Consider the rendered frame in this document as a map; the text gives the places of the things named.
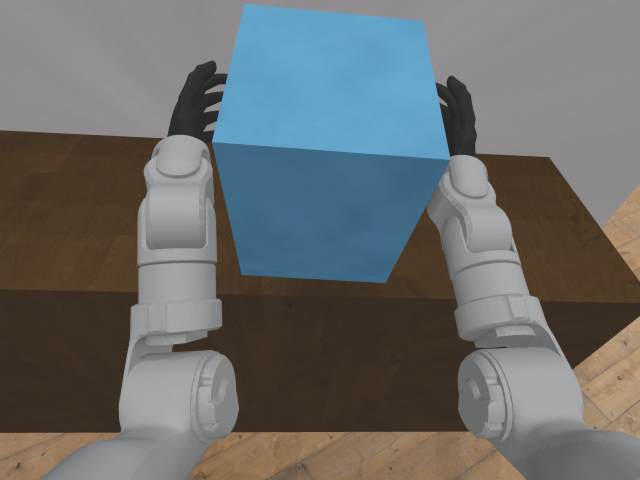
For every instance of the pedestal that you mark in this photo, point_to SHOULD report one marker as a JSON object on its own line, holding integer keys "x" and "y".
{"x": 309, "y": 355}

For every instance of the right robot forearm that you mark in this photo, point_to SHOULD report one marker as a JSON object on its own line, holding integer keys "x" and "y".
{"x": 495, "y": 308}

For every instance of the carton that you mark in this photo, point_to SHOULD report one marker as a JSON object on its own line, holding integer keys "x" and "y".
{"x": 329, "y": 142}

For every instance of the robot left upper arm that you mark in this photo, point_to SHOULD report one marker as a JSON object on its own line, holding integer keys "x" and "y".
{"x": 174, "y": 406}

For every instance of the left robot forearm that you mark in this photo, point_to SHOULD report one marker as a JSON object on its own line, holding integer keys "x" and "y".
{"x": 176, "y": 252}

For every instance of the robot left hand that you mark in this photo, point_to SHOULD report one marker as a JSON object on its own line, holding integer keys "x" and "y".
{"x": 188, "y": 117}

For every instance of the robot right upper arm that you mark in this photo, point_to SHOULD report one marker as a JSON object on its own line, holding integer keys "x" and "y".
{"x": 527, "y": 403}

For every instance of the robot right hand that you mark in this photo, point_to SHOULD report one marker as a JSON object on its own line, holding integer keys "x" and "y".
{"x": 458, "y": 117}

